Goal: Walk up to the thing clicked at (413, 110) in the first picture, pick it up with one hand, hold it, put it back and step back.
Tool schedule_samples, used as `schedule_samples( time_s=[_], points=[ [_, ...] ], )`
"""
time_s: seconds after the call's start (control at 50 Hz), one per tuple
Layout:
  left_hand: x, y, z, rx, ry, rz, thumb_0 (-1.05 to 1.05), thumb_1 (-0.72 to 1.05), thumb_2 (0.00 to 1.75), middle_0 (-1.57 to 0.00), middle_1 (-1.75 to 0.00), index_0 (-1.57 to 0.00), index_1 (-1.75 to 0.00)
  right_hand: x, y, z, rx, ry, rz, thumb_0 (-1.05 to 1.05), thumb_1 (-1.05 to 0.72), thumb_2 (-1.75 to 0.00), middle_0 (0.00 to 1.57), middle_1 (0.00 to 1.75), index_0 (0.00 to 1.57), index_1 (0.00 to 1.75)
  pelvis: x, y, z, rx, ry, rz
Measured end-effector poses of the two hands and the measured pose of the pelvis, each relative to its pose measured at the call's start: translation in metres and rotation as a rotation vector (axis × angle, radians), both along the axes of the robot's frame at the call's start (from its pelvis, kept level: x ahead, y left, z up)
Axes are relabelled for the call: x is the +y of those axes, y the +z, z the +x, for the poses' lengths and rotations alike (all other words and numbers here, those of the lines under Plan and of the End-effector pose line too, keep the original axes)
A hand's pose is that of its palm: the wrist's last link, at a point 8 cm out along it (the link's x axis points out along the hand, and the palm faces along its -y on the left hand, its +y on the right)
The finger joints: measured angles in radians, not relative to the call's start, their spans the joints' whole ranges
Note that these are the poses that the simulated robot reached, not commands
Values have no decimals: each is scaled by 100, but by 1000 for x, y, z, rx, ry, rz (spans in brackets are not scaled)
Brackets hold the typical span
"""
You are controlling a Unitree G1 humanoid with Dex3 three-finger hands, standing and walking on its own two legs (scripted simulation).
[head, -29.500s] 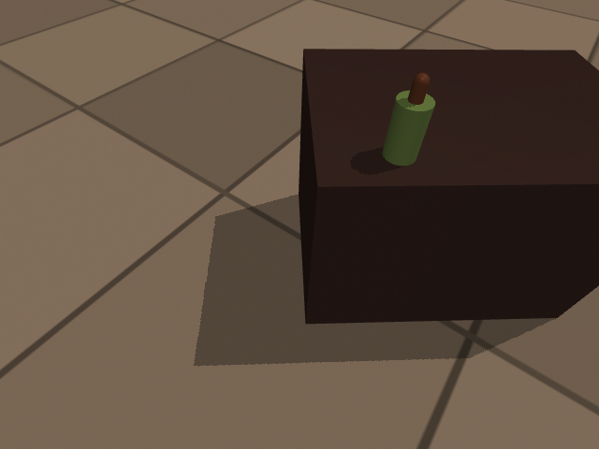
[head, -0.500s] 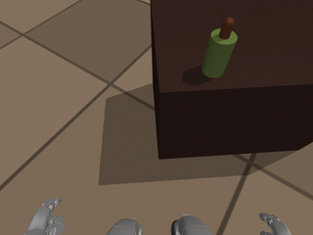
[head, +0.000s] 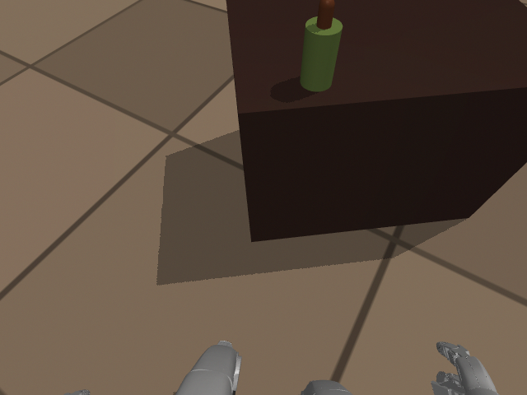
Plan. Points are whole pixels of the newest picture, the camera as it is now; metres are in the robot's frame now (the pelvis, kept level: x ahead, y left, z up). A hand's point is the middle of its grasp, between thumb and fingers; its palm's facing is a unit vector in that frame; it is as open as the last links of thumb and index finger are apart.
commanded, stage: step back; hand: right
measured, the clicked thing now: (321, 44) +0.82 -0.11 +0.05
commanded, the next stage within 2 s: stand in 1.78 s
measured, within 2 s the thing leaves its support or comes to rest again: neither
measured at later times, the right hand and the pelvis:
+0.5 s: hand out of the picture -0.04 -0.27 -0.13, palm faces -0.13 +0.91 -0.40, open 7.3 cm; pelvis -0.17 -0.02 +0.01, yaw +3 degrees
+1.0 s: hand out of the picture -0.20 -0.29 -0.15, palm faces -0.17 +0.92 -0.36, open 7.3 cm; pelvis -0.29 -0.03 +0.00, yaw +8 degrees
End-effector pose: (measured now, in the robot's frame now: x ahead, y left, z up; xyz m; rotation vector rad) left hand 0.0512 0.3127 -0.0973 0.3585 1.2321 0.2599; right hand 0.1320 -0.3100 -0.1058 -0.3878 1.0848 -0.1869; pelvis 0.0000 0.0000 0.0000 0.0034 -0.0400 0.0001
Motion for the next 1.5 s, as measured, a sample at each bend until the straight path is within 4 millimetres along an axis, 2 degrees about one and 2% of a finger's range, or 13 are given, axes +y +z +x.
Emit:
schedule_samples(
  time_s=[0.06,0.16,0.3,0.38,0.48,0.6,0.7,0.84,0.96,1.1,1.3,1.38,1.5],
  points=[
    [-6,10,-15,-12,8,11,1,91,90,-21,-30,-20,-30,-3,-1,-27,26,-4,14,0,-91,-90,20,30,21,30,-3,6,-15,7,15,23],
    [-5,16,-23,-98,5,41,1,90,90,-21,-30,-21,-30,-5,-7,-76,108,27,6,0,-91,-90,20,30,21,30,-7,6,-47,11,60,26],
    [8,1,-50,-179,13,23,0,91,90,-21,-30,-20,-30,6,-11,-132,154,63,-12,0,-91,-90,20,30,21,30,-2,-6,-101,-11,100,38],
    [4,0,-81,-143,33,1,0,91,90,-21,-30,-20,-30,8,2,-158,130,66,-6,0,-90,-90,20,30,21,30,-6,2,-127,-13,96,-1],
    [-8,-1,-131,-100,34,-11,0,91,90,-21,-30,-20,-30,-2,11,-173,71,71,-14,0,-90,-90,20,30,21,30,-16,6,-161,4,66,-15],
    [-30,-6,-203,-25,18,17,0,91,90,-21,-30,-20,-30,-26,-2,-193,-9,70,13,0,-90,-90,20,30,21,30,-36,-5,-210,-2,31,-32],
    [-43,8,-262,13,52,25,1,91,90,-21,-30,-20,-30,-33,-3,-232,20,39,39,0,-91,-90,20,30,21,30,-44,5,-238,-2,30,19],
    [-33,20,-299,-52,93,61,1,90,90,-21,-30,-21,-30,-40,-13,-297,149,74,27,0,-91,-90,20,30,21,30,-44,6,-268,2,101,20],
    [-12,9,-329,-53,127,47,1,90,90,-21,-30,-20,-30,-26,-11,-327,181,84,18,0,-91,-90,20,30,21,30,-32,2,-285,-12,134,34],
    [-17,2,-332,-8,113,-5,1,91,90,-21,-30,-20,-30,-19,3,-336,124,63,34,0,-90,-90,20,30,21,30,-34,9,-284,-3,120,20],
    [-43,4,-309,-77,110,-20,1,91,90,-21,-30,-20,-30,-30,-4,-300,114,77,26,0,-91,-90,20,30,21,30,-42,8,-269,-8,120,-4],
    [-36,5,-303,-63,113,-21,1,91,90,-21,-30,-21,-30,-24,-1,-282,108,98,19,0,-91,-90,20,30,21,30,-33,10,-260,0,125,1],
    [-14,-9,-283,-34,113,-28,1,91,90,-21,-30,-20,-30,-4,-2,-264,91,85,5,0,-91,-90,20,30,21,30,-15,3,-248,4,117,13]
  ],
)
